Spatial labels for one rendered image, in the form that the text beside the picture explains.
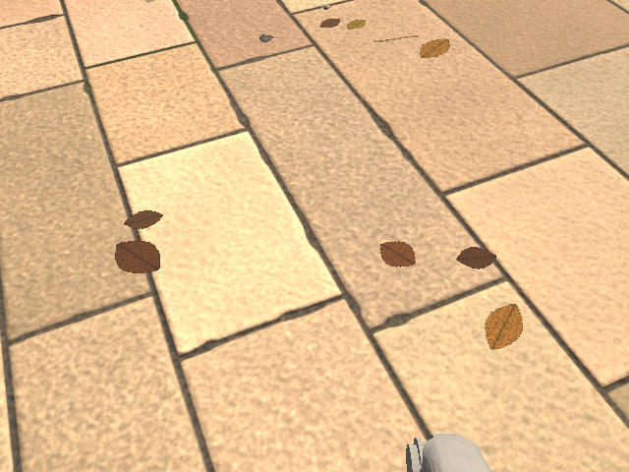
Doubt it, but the robot right thigh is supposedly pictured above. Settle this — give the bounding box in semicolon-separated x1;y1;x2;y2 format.
406;434;491;472

